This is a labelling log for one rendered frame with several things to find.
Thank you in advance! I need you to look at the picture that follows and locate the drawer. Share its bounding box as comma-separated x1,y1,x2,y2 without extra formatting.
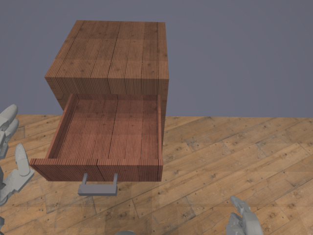
29,94,163,182

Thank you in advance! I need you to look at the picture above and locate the right robot hand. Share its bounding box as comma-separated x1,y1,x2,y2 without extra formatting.
226,195,264,235

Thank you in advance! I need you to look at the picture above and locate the left robot hand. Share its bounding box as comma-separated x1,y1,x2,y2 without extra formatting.
0,104,35,206

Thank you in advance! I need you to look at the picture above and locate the handle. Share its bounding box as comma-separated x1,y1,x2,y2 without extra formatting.
78,173,118,196

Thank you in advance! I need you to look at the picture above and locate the cabinet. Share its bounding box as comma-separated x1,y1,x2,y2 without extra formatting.
45,20,169,150

